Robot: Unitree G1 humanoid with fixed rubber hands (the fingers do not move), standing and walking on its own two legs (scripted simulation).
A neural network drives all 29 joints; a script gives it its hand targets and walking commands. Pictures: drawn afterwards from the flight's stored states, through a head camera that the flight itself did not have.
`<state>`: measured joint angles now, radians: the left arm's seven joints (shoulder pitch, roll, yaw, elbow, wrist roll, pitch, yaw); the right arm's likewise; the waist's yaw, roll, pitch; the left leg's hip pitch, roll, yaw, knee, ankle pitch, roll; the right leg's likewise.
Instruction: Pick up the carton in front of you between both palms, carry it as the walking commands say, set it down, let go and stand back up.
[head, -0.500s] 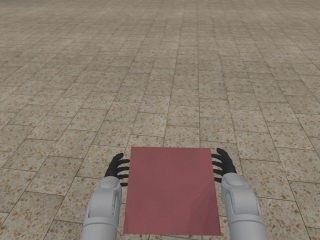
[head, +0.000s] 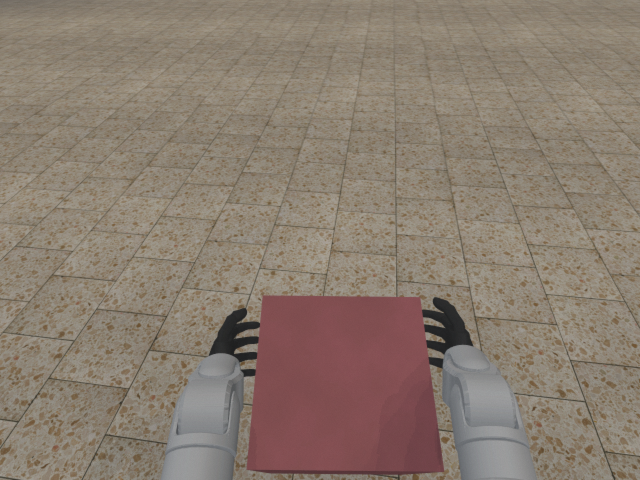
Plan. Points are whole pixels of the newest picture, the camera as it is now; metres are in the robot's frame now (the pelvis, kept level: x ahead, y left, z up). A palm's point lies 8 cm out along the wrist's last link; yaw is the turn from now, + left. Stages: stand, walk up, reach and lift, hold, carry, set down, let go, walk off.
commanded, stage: carry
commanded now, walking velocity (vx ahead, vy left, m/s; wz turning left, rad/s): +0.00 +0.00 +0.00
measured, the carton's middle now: (338, 393) +0.30 +0.00 -0.07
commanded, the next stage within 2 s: hold in 1.76 s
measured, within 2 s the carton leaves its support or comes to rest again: neither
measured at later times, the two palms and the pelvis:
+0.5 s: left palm (221, 374) +0.27 +0.14 +0.04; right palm (461, 366) +0.28 -0.15 +0.04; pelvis -0.02 +0.00 +0.00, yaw +0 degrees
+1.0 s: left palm (225, 378) +0.27 +0.14 +0.03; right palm (466, 371) +0.27 -0.16 +0.04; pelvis -0.02 +0.00 +0.00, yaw +0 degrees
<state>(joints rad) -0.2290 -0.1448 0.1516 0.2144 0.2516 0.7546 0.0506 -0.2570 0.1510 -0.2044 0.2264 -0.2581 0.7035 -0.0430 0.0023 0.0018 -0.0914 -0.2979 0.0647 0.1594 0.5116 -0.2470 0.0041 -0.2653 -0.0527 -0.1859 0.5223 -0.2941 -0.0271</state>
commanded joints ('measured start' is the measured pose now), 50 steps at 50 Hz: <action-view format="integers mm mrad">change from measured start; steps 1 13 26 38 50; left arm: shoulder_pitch -519 -511 -590 -563 -510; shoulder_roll -907 -877 -915 -885 -896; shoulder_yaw -553 -496 -558 -569 -537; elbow -150 -96 -145 -170 -123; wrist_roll -289 -261 -300 -282 -270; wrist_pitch -81 -70 -83 -84 -73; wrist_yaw -263 -252 -262 -253 -260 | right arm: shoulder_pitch -368 -401 -364 -398 -409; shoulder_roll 948 928 941 944 935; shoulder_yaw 562 536 543 575 567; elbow -32 -12 -2 -19 -54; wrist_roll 261 260 236 263 262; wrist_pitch -15 -13 -19 -15 -18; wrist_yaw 261 259 254 255 257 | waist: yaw -1 1 2 0 0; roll -46 35 -21 0 45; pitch -317 -280 -273 -260 -263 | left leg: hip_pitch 142 104 105 98 104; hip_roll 115 96 112 109 95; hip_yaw -102 -86 -110 -114 -105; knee -38 -46 -78 -75 -74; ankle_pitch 276 207 217 166 197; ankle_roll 23 15 28 29 15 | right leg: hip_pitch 110 117 67 84 33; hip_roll -113 -111 -111 -128 -116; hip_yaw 110 120 119 117 126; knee -70 -78 -86 -100 -77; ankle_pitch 306 243 162 160 162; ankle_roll -5 1 7 -12 -11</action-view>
